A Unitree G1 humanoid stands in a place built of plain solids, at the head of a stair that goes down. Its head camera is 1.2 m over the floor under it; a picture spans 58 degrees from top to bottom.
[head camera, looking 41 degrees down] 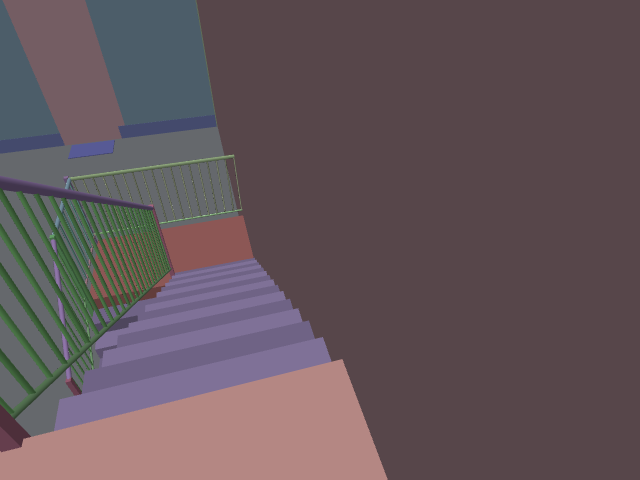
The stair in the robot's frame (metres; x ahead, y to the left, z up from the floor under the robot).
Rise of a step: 0.17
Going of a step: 0.22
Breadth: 0.93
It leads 16 degrees to the left of straight ahead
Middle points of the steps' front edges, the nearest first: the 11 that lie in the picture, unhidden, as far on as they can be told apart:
0.67 0.38 0.00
0.88 0.44 -0.17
1.10 0.50 -0.34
1.31 0.56 -0.50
1.52 0.62 -0.67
1.73 0.68 -0.84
1.94 0.74 -1.01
2.16 0.80 -1.18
2.37 0.86 -1.35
2.58 0.93 -1.52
2.79 0.99 -1.68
